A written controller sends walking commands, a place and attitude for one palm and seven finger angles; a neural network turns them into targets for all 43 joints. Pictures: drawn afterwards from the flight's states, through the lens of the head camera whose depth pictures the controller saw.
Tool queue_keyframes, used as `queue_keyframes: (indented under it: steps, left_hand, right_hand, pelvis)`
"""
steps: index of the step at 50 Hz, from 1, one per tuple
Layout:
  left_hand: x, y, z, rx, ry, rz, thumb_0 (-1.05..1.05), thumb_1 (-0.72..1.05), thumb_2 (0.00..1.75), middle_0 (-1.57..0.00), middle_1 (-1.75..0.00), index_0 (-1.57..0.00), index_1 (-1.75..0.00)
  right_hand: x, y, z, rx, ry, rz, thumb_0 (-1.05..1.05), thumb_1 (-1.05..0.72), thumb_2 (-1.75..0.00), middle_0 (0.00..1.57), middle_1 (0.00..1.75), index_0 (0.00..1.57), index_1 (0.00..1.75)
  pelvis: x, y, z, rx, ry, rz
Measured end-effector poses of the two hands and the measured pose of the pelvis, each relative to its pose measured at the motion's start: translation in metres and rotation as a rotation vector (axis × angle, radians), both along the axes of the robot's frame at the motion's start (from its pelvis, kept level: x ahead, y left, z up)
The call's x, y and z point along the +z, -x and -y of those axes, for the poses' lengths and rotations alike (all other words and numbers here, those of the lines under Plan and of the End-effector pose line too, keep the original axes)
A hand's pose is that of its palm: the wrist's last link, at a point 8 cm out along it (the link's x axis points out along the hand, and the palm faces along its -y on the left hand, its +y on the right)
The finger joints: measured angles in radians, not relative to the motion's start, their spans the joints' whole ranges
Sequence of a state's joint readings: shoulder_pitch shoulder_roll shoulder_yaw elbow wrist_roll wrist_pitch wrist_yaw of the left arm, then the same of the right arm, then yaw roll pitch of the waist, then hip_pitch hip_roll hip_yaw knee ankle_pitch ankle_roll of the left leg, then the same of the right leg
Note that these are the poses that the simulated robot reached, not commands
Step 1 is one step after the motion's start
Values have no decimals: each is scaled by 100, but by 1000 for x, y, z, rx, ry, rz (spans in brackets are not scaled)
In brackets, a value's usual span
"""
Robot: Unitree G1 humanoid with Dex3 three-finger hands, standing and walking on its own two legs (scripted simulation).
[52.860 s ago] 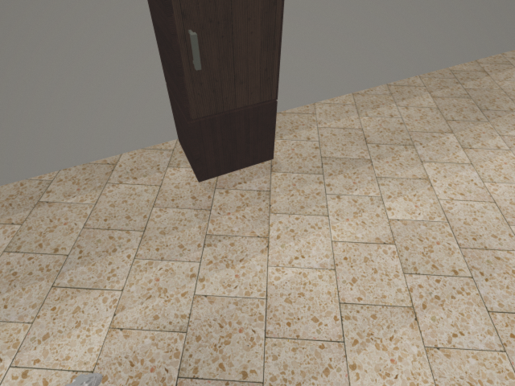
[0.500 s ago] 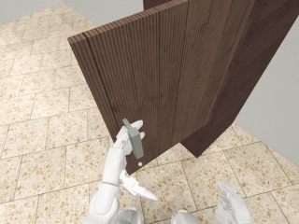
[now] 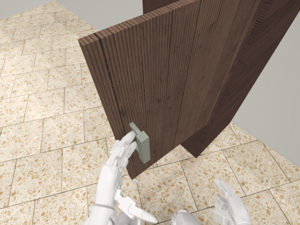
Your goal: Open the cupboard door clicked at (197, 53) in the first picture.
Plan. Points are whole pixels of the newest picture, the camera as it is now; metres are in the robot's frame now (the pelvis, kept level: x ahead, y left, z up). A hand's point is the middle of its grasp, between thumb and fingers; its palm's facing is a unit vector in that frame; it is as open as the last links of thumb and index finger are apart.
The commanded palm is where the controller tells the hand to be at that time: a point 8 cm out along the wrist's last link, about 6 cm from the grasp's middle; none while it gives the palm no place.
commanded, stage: slide the hand sideways off the handle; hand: left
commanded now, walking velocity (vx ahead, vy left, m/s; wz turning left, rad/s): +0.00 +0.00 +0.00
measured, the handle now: (139, 143) +0.31 +0.05 +0.05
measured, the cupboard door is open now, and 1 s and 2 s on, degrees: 84 83 83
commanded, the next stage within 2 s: draw the hand back to the body in 0.54 s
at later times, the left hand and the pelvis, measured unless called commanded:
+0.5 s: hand (108, 194) +0.19 +0.10 +0.05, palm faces -0.02 -1.00 -0.03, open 16.2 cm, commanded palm +0.16 +0.16 +0.05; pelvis +0.00 -0.02 -0.01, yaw +1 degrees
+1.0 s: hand (81, 193) +0.18 +0.14 +0.11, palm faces -0.05 -1.00 -0.06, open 16.3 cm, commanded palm +0.15 +0.20 +0.12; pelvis +0.00 -0.01 +0.02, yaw +1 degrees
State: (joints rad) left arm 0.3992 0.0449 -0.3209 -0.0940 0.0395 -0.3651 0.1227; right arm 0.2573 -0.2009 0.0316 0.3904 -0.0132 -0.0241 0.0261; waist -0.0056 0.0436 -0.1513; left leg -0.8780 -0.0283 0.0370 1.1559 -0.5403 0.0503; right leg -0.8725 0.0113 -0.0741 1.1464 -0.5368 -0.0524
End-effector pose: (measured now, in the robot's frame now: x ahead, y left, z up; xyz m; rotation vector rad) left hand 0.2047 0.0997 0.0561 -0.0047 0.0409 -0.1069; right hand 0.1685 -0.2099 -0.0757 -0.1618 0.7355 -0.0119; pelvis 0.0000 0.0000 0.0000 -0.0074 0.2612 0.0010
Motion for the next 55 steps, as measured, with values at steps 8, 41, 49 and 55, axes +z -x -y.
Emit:
queue_keyframes:
  steps: [8, 41, 49, 55]
  left_hand:
    - [-1, 10, -15, 0, -8, -1, -1, -50, 30, -20, -32, -22, -33]
    - [26, 36, -71, 54, -64, 15, -1, -50, 30, -15, -30, -15, -30]
    - [53, 42, -94, 61, -69, 0, -1, -50, 30, -15, -30, -15, -30]
    - [68, 44, -114, 66, -70, 15, -1, -49, 31, -15, -30, -15, -30]
  right_hand:
    - [0, -13, 5, 5, 14, 30, 1, -91, -90, 20, 30, 21, 30]
    - [4, -7, 20, -68, 27, 64, 1, -91, -90, 20, 30, 20, 30]
    - [31, -5, 14, -68, 33, 90, 1, -91, -90, 20, 30, 21, 30]
    - [48, -12, 15, -74, 60, 128, 1, -91, -90, 20, 30, 21, 30]
  pelvis:
    - [-4, -1, 4, 4, 2, -10]
    - [-4, 4, 11, 11, 13, 11]
    - [18, -2, 6, 17, 22, 57]
    - [27, -7, 0, 18, 31, 84]
